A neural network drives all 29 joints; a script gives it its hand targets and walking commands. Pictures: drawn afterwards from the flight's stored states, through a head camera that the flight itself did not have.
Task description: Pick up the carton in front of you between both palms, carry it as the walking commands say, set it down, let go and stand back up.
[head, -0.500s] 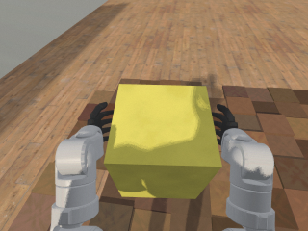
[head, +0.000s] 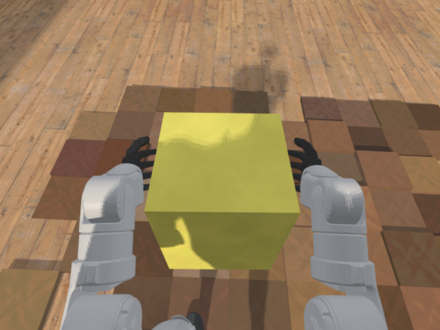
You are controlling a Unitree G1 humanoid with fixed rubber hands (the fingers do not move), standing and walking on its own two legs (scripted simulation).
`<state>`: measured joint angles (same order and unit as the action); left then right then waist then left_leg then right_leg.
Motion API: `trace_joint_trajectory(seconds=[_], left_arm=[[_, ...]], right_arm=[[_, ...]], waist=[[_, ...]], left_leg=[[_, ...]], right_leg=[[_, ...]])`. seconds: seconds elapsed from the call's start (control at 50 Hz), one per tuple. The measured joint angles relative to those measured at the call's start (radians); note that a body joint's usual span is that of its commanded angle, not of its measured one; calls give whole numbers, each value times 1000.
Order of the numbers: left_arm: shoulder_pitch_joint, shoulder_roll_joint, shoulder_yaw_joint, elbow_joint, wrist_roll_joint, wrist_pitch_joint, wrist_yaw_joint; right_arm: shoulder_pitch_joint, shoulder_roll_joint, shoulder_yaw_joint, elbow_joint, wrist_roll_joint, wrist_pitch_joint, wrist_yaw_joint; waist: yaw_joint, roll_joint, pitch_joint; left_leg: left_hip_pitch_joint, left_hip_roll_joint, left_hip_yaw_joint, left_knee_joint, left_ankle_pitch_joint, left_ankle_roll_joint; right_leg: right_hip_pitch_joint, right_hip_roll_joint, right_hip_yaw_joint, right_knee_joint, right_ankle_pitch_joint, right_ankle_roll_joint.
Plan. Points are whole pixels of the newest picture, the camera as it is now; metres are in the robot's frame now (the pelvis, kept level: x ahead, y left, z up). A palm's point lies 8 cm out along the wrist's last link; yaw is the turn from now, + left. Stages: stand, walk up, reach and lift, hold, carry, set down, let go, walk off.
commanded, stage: carry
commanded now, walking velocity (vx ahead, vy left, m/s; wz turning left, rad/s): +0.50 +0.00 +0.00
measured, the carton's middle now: (220, 196) +0.36 -0.01 +0.00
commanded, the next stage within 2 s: none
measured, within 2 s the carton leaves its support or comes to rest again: neither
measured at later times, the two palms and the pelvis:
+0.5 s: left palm (137, 47) +0.65 +0.16 +0.14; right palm (271, 36) +0.69 -0.13 +0.14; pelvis +0.34 -0.03 +0.04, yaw +4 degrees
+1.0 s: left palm out of the picture +1.02 +0.14 +0.21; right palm out of the picture +1.00 -0.16 +0.21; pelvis +0.68 +0.01 +0.05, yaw +0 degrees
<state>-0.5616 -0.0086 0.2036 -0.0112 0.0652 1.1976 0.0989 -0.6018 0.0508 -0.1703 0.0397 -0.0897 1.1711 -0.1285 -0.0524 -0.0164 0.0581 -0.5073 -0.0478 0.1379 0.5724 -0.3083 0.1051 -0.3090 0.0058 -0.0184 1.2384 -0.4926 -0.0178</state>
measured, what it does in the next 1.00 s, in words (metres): climbs: right foot, then left foot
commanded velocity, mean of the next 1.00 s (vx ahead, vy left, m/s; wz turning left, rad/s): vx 0.50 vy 0.00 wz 0.00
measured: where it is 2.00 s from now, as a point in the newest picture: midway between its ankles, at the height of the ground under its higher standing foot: (220, 120)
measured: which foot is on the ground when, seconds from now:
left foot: down 0.00-0.32, up 0.34-0.68, down 0.70-1.00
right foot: up 0.00-0.30, down 0.32-0.72, up 0.74-1.00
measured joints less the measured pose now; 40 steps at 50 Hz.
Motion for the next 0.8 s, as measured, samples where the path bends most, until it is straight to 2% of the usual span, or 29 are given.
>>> trace_joint_trajectory(seconds=[0.04,0.08,0.16,0.22,0.28,0.32,0.34,0.4,0.44,0.5,0.54,0.6,0.66,0.7,0.72,0.76,0.8], left_arm=[[-27,-4,6,23,2,-9,4],[-51,-14,16,39,12,-18,8],[-72,-28,28,59,32,-44,10],[-66,-33,29,69,41,-58,10],[-46,-38,24,71,44,-60,11],[-44,-41,17,77,44,-57,12],[-45,-44,11,82,45,-63,13],[-27,-54,-5,64,37,-53,23],[15,-63,-9,8,25,-30,33],[77,-80,4,-111,6,1,37],[109,-94,13,-195,-6,14,37],[136,-113,17,-304,-20,27,31],[140,-123,12,-378,-24,46,25],[131,-116,9,-408,-22,70,24],[115,-100,5,-410,-22,82,23],[82,-73,7,-393,-24,111,21],[50,-64,13,-366,-18,145,19]], right_arm=[[-6,-16,3,10,20,-12,-9],[-16,-26,-7,22,39,-25,-14],[-45,-36,-28,62,59,-60,-16],[-55,-38,-35,92,64,-76,-15],[-49,-39,-33,105,63,-75,-11],[-43,-44,-34,100,59,-64,-7],[-41,-50,-35,95,58,-61,-4],[-13,-47,-45,52,48,-37,8],[21,-19,-51,-6,29,-10,11],[82,38,-57,-132,1,22,12],[125,72,-54,-228,-13,31,13],[180,105,-42,-366,-25,41,14],[204,112,-31,-461,-28,62,15],[187,107,-26,-483,-26,86,13],[171,107,-23,-479,-27,92,8],[128,95,-21,-451,-26,116,1],[98,78,-27,-424,-4,153,6]], waist=[[-17,13,21],[-28,23,30],[-39,29,14],[-37,26,-11],[-15,29,-46],[11,43,-75],[27,57,-81],[81,37,-80],[105,17,-73],[125,-4,-63],[134,-11,-60],[137,-9,-64],[123,1,-73],[96,15,-79],[78,-3,-76],[46,-9,-70],[18,3,-74]], left_leg=[[38,-6,-25,-27,11,2],[85,-8,-46,-61,-29,2],[174,-3,-72,-107,-96,5],[246,7,-68,-126,-85,-11],[311,24,-52,-100,-27,-32],[338,45,-48,-19,-104,-46],[310,65,-55,81,-123,-55],[145,38,-118,476,-153,-80],[58,34,-120,555,-119,-86],[-28,50,-102,445,-83,-97],[-63,59,-91,313,-60,-107],[-76,62,-67,103,47,-108],[-33,48,-26,-63,195,-82],[48,39,1,-152,284,-51],[56,28,10,-115,281,-27],[65,20,0,-49,258,18],[101,26,-16,-50,259,26]], right_leg=[[-137,11,13,80,17,-12],[-245,5,11,38,20,-15],[-370,-14,-10,-194,30,-6],[-371,-21,-34,-407,145,-7],[-300,-10,-77,-584,258,-18],[-213,10,-118,-695,326,-32],[-199,19,-132,-677,316,-24],[-142,18,-129,-670,257,6],[-76,12,-116,-727,252,41],[27,-3,-101,-824,254,82],[88,-12,-94,-873,241,96],[172,-23,-89,-911,198,117],[240,-30,-94,-878,134,141],[242,-32,-100,-730,92,136],[203,-48,-82,-590,90,110],[74,-30,-6,-265,38,53],[-35,-11,14,-107,36,17]])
